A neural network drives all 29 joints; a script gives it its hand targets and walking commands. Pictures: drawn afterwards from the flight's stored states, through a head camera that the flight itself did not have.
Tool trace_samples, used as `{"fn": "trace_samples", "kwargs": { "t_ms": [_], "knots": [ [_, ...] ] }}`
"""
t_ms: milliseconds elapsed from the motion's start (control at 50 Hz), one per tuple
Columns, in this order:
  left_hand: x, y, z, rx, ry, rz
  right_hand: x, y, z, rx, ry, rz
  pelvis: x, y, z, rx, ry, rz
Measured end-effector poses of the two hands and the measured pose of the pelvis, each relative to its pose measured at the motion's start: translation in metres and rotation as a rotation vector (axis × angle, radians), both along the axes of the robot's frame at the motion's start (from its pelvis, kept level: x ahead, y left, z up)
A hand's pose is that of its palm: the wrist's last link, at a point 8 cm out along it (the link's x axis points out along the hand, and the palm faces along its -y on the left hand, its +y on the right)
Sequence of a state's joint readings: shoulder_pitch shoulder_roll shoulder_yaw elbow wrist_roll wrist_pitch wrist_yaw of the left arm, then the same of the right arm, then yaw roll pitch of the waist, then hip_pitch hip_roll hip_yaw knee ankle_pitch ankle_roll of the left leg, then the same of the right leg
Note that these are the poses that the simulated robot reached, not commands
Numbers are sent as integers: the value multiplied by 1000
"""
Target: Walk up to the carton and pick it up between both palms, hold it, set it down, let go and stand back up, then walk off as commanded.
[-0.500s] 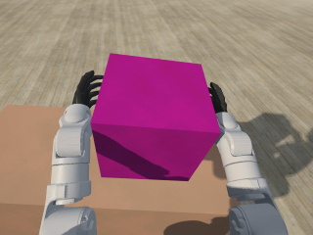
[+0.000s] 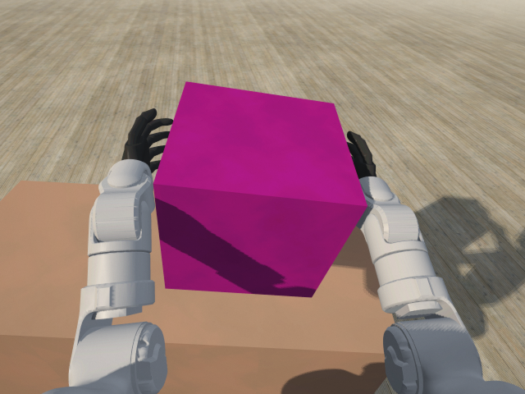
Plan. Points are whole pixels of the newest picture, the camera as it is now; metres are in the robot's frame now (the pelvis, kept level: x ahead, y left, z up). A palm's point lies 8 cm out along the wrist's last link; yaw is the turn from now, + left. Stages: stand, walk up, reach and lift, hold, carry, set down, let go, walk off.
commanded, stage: hold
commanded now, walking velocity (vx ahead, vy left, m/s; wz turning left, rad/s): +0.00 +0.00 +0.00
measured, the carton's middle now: (251, 193) +0.37 +0.01 +0.15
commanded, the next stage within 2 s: none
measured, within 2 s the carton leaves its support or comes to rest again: neither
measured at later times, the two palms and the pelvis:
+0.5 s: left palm (139, 173) +0.37 +0.18 +0.19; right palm (354, 187) +0.37 -0.15 +0.17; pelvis +0.03 +0.00 +0.00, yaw +0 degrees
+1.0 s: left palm (139, 161) +0.37 +0.17 +0.21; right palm (358, 178) +0.37 -0.15 +0.18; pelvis +0.00 +0.00 +0.00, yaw +0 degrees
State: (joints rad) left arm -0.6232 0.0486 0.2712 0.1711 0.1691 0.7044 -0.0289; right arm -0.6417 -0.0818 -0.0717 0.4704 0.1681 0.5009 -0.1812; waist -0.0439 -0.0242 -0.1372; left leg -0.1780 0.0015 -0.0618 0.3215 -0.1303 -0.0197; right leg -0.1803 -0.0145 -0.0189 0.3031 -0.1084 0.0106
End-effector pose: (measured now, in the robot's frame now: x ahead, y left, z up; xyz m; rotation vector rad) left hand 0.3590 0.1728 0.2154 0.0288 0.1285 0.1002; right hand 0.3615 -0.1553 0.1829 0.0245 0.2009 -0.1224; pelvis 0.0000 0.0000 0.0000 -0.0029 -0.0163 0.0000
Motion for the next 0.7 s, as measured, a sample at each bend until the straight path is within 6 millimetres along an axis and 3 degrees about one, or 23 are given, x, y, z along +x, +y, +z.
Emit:
{"fn": "trace_samples", "kwargs": {
  "t_ms": [280, 440, 560, 700],
  "knots": [
    [29, 2, -17, 15, 10, -2, 29, 2, -12, 8, 8, -6, 27, 1, 1, -1, 37, 0],
    [14, 5, -21, 47, -16, -10, 13, 5, -16, 20, -19, -13, 32, 4, 1, -5, 36, 1],
    [-1, 5, -20, 44, -6, -13, -2, 5, -14, 18, -10, -13, 20, 4, 0, -5, 16, 1],
    [-15, 2, -4, 38, -33, -18, -18, 2, -3, 6, -37, -14, 3, 3, 0, -4, -7, 1]
  ]
}}
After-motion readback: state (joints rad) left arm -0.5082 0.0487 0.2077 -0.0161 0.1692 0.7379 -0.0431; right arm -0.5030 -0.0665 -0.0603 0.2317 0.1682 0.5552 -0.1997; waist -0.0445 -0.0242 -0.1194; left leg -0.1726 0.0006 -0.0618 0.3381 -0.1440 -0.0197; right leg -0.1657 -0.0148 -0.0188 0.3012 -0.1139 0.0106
